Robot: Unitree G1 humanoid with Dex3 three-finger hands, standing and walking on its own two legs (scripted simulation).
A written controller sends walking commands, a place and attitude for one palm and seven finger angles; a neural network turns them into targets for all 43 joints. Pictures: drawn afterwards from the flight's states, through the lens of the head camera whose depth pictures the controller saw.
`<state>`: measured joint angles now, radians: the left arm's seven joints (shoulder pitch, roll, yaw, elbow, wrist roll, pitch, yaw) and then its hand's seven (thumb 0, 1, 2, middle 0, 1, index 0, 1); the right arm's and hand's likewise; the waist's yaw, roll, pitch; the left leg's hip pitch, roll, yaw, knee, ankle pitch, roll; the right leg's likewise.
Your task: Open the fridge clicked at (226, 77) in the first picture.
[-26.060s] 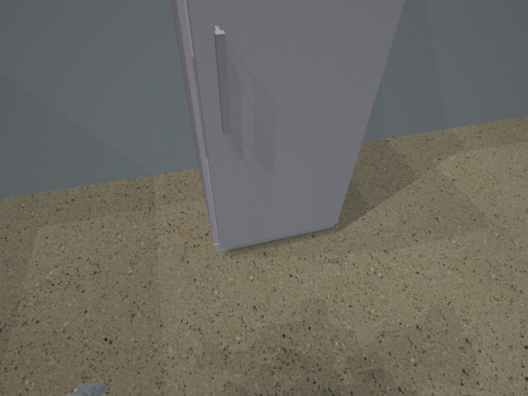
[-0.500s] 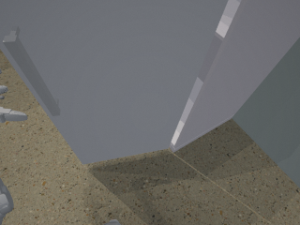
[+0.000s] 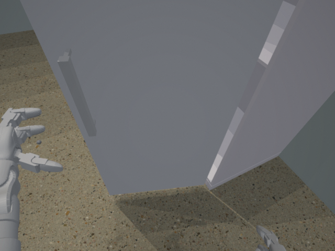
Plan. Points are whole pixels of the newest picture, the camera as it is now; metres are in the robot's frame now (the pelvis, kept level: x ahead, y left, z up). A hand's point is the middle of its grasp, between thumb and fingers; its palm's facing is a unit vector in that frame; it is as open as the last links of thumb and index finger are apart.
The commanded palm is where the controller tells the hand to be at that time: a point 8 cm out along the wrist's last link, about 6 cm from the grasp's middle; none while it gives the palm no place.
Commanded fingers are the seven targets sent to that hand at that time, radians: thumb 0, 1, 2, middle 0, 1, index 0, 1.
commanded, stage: slip the hand off the handle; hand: left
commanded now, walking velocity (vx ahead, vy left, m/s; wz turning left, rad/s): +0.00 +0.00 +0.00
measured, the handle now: (82, 98) +0.47 +0.27 +0.09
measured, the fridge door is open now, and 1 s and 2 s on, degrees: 71 71 71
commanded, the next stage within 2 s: draw the hand back to the body in 0.70 s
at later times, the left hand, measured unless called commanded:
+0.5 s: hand (38, 156) +0.28 +0.30 +0.09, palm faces +0.38 -0.89 -0.24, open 14.7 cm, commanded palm +0.24 +0.34 +0.10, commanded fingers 0.00 -0.55 0.20 -0.25 -1.15 -0.25 -1.15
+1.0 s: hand (29, 154) +0.27 +0.31 +0.11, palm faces +0.37 -0.93 +0.03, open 14.7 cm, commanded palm +0.22 +0.34 +0.12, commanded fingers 0.00 -0.55 0.20 -0.25 -1.15 -0.25 -1.15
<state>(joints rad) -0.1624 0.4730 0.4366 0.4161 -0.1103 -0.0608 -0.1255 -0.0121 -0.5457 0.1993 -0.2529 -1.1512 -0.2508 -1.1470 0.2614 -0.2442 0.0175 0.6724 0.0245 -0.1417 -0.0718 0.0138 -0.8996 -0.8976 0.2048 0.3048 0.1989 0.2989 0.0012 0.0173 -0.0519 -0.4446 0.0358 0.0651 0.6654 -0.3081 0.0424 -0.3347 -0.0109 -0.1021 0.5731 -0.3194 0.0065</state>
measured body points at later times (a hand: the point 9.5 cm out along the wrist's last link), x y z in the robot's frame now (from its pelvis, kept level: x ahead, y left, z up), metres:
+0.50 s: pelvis -0.02 -0.04 +0.00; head +0.00 -0.04 +0.45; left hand +0.26 +0.35 +0.10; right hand +0.14 -0.29 -0.09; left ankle +0.02 +0.08 -0.73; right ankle -0.02 -0.13 -0.73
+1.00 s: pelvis -0.01 -0.02 +0.00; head +0.00 -0.01 +0.45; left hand +0.25 +0.35 +0.11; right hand +0.13 -0.28 -0.09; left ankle +0.02 +0.08 -0.73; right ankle -0.02 -0.13 -0.73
